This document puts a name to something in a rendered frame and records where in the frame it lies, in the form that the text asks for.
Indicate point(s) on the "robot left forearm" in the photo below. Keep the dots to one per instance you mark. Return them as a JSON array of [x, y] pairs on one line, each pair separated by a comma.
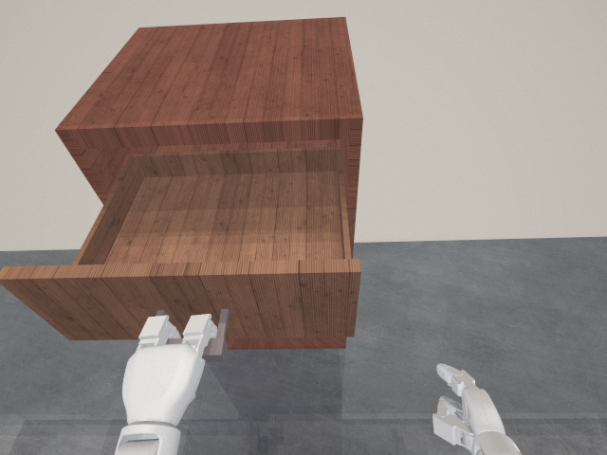
[[148, 438]]

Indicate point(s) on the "drawer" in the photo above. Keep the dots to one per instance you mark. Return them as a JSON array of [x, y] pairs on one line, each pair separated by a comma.
[[263, 233]]

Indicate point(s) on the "left robot hand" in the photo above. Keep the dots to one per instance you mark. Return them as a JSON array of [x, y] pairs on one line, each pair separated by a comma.
[[161, 379]]

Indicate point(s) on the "right robot hand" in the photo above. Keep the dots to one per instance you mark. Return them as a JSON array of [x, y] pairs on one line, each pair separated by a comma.
[[459, 424]]

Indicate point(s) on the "cabinet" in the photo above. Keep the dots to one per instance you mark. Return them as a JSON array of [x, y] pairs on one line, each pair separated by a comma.
[[224, 87]]

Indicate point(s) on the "handle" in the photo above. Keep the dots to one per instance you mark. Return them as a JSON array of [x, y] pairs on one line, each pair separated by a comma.
[[216, 350]]

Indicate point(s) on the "robot right forearm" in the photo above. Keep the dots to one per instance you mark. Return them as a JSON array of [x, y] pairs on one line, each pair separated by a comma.
[[494, 443]]

